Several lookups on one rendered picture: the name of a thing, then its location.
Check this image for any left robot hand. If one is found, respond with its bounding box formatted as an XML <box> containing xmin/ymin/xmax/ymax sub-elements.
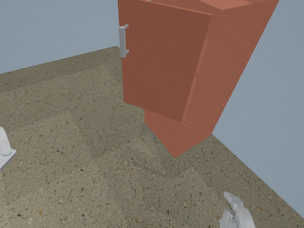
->
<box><xmin>0</xmin><ymin>126</ymin><xmax>16</xmax><ymax>172</ymax></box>

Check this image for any right robot hand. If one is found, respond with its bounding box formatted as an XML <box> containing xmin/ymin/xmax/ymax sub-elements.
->
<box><xmin>219</xmin><ymin>191</ymin><xmax>256</xmax><ymax>228</ymax></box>

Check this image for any handle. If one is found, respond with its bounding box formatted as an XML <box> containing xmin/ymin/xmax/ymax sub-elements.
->
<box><xmin>119</xmin><ymin>24</ymin><xmax>129</xmax><ymax>58</ymax></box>

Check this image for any cupboard door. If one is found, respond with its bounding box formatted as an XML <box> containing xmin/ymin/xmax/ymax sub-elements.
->
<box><xmin>118</xmin><ymin>0</ymin><xmax>212</xmax><ymax>122</ymax></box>

